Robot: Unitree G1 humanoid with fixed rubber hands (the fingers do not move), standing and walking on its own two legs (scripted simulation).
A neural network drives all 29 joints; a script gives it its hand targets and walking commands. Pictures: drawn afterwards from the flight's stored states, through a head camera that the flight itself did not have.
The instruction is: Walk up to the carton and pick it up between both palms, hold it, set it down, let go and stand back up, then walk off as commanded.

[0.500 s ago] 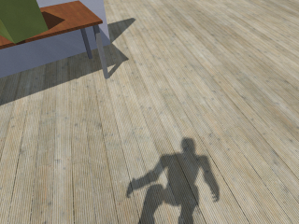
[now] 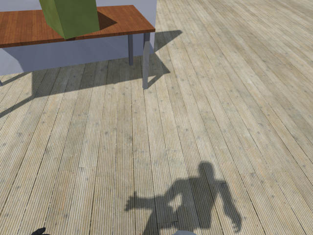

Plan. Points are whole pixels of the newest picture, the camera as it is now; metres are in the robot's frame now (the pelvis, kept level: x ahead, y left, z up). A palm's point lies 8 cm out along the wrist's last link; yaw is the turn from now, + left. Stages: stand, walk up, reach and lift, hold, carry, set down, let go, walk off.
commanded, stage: walk up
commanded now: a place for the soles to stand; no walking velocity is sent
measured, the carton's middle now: (67, 4) +1.46 +0.61 +0.01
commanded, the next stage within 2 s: none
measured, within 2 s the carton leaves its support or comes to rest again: neither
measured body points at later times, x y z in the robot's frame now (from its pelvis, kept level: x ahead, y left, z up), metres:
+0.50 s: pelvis +0.20 +0.07 -0.01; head +0.23 +0.08 +0.43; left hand +0.19 +0.41 -0.11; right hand +0.41 -0.22 -0.10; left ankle +0.30 +0.24 -0.71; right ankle +0.18 -0.09 -0.71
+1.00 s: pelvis +0.38 +0.14 -0.02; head +0.39 +0.11 +0.43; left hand +0.32 +0.46 -0.11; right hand +0.53 -0.14 -0.16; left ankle +0.36 +0.26 -0.67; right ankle +0.40 +0.02 -0.71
